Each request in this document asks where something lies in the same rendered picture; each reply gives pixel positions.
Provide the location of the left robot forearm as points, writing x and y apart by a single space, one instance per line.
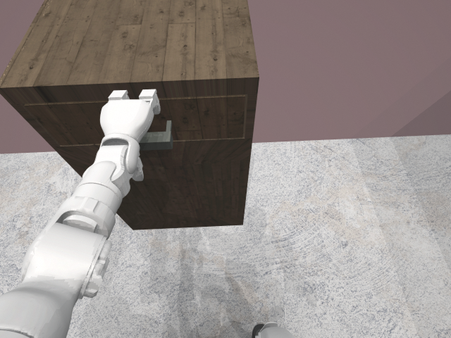
98 196

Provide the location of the drawer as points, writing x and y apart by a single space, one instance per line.
193 117

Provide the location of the left robot hand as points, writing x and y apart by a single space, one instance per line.
132 117

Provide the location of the handle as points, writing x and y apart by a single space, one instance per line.
157 140

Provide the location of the cabinet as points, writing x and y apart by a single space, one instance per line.
82 50

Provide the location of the robot left upper arm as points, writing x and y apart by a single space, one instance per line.
68 264

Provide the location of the right robot shin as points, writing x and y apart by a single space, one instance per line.
271 324

